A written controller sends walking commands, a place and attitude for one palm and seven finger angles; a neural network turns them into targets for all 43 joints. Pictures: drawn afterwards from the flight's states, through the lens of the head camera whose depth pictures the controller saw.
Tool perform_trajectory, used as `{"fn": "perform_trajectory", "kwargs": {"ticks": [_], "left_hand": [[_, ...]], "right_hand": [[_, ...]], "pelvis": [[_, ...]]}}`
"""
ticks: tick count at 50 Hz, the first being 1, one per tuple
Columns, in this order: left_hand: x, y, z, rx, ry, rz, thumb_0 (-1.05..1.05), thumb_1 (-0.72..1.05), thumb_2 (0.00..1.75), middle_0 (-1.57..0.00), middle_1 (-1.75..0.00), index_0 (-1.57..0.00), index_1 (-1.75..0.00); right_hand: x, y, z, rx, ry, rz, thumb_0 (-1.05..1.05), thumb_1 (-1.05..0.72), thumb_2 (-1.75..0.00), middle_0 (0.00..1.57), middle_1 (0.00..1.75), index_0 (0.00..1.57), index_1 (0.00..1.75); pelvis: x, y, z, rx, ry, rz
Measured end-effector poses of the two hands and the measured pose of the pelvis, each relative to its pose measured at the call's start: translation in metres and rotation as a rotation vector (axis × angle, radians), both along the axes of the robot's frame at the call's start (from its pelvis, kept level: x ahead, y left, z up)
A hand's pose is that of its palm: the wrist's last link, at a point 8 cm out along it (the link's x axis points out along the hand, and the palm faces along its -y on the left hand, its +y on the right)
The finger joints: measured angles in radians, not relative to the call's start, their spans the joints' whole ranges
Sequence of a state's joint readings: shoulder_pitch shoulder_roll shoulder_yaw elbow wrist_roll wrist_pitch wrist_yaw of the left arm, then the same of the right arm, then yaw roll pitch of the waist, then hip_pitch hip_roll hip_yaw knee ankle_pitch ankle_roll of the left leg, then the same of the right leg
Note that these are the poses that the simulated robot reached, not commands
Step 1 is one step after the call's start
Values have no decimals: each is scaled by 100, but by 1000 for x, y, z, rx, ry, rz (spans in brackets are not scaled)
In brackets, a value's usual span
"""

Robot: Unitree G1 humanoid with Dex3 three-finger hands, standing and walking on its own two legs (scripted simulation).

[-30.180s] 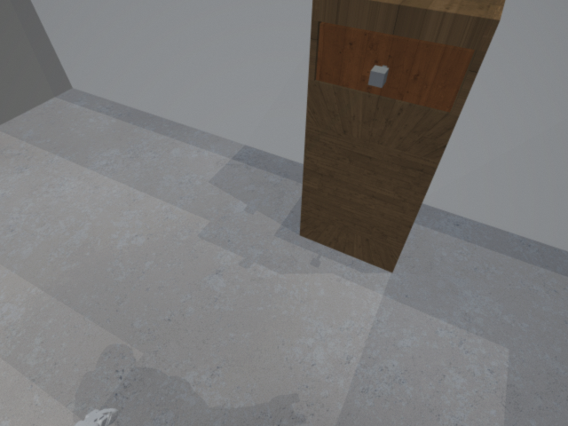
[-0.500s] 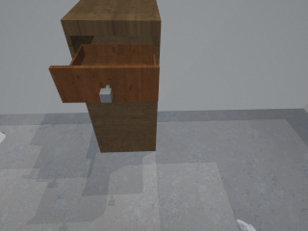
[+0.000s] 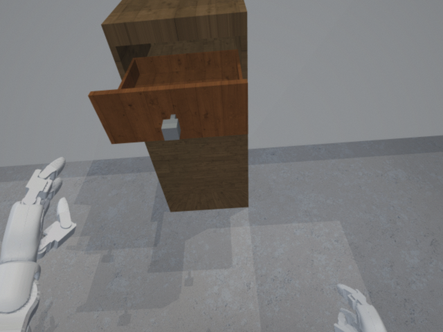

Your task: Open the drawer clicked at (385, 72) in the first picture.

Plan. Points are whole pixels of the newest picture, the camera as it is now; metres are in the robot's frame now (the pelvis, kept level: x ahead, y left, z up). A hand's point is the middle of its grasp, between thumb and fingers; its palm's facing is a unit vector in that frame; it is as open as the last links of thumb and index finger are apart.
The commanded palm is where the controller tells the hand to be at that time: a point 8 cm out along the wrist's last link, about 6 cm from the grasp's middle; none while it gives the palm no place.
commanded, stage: let the arm hang, fingers relaxed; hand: left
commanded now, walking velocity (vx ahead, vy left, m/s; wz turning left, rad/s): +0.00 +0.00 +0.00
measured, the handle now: (172, 125) +0.57 +0.16 +0.08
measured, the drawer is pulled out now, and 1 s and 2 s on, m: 0.29 0.29 0.29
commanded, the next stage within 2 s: look to check the result in 1.00 s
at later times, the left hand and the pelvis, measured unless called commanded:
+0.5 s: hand out of the picture -0.08 +0.19 -0.16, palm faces +0.06 -0.97 -0.25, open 7.3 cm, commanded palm none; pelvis -0.04 -0.01 +0.01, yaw +2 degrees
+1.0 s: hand out of the picture +0.00 +0.17 -0.16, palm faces +0.02 -0.98 -0.21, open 7.3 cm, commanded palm none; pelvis -0.03 -0.01 +0.02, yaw +1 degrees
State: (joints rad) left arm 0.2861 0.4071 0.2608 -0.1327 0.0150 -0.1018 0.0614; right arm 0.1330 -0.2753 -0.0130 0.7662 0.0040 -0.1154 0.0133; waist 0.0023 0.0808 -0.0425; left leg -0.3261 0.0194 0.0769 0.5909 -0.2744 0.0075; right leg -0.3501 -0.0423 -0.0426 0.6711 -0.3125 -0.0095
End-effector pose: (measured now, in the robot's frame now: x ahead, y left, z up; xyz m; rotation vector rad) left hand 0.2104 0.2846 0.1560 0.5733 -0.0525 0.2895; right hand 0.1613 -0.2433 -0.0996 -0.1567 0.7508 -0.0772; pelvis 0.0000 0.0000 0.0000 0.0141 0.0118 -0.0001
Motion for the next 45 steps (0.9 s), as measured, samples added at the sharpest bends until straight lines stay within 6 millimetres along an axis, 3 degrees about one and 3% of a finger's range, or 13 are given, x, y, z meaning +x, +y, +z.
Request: {"fn": "perform_trajectory", "kwargs": {"ticks": [2, 5, 8, 9, 10, 14, 17, 20, 24, 30, 45], "left_hand": [[-3, 1, -83, -111, 324, 74, 0, 91, 90, -20, -30, -19, -30], [-49, -27, -189, -255, 739, 126, 0, 91, 90, -20, -30, -19, -29], [-121, -70, -256, -409, 1046, 134, 1, 92, 90, -20, -30, -19, -29], [-146, -81, -271, -468, 1114, 155, 1, 92, 90, -20, -30, -19, -29], [-163, -80, -278, -518, 1118, 224, -1, 97, 90, -21, -30, -20, -30], [-220, -66, -297, -562, 1234, 321, -4, 102, 90, -22, -31, -21, -30], [-255, -58, -297, -566, 1325, 372, -3, 100, 90, -21, -30, -20, -30], [-280, -53, -291, -559, 1389, 402, -2, 97, 90, -21, -30, -20, -30], [-296, -47, -281, -535, 1425, 424, 0, 94, 90, -21, -30, -20, -30], [-289, -41, -273, -499, 1399, 425, 0, 92, 90, -20, -30, -20, -30], [-225, -64, -280, -514, 1301, 303, 0, 91, 90, -20, -30, -20, -30]], "right_hand": [[-5, -7, -12, 3, 30, -18, 1, -91, -90, 21, 30, 21, 30], [-26, -17, -27, -5, 112, -37, 1, -91, -90, 21, 30, 20, 30], [-61, -24, -31, -38, 259, -54, 1, -91, -90, 20, 30, 20, 30], [-75, -26, -31, -55, 313, -56, 1, -91, -90, 20, 30, 20, 30], [-88, -28, -30, -74, 367, -55, 1, -91, -90, 20, 30, 20, 30], [-137, -29, -27, -130, 537, -57, 1, -91, -90, 20, 30, 20, 30], [-164, -23, -23, -131, 616, -59, 1, -91, -90, 20, 30, 20, 30], [-180, -13, -24, -104, 648, -65, 1, -91, -90, 20, 30, 20, 30], [-191, 1, -30, -53, 652, -70, 1, -91, -90, 20, 30, 20, 30], [-196, 17, -40, 10, 631, -79, 1, -91, -90, 20, 30, 20, 30], [-217, 20, -38, 25, 677, -134, 1, -91, -90, 20, 30, 20, 30]], "pelvis": [[-4, -1, -5, 27, 0, 2], [-10, -6, -9, 38, -16, 2], [-15, -12, -6, 25, -34, 14], [-17, -13, -5, 20, -38, 18], [-19, -16, -4, 10, -41, 27], [-26, -18, -2, -27, -54, 57], [-31, -16, 4, -32, -60, 54], [-35, -12, 9, -30, -55, 51], [-40, -8, 13, -25, -51, 44], [-42, -4, 14, -18, -53, 33], [-34, -6, 14, -10, -48, 17]]}}
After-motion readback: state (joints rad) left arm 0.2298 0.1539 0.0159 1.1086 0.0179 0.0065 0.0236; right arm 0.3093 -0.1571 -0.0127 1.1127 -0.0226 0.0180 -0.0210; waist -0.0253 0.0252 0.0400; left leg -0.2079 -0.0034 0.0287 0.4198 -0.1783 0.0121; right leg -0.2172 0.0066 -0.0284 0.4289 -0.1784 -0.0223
